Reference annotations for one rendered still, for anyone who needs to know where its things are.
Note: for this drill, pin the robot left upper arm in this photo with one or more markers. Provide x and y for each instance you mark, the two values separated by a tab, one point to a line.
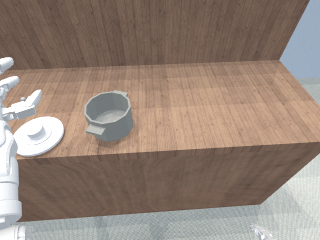
15	232

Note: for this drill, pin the pot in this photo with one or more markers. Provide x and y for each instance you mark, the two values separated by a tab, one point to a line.
109	115

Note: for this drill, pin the robot left hand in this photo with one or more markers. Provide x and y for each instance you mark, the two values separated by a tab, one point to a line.
19	110

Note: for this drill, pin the table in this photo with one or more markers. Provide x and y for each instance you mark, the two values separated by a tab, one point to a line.
218	120

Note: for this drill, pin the left robot forearm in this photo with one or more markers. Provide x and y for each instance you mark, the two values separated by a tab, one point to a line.
10	206

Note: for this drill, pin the lid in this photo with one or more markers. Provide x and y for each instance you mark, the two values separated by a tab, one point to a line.
53	132

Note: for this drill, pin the robot right hand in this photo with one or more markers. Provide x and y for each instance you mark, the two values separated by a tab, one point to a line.
261	233

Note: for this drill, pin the knob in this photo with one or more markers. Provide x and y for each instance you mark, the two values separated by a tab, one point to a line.
34	130

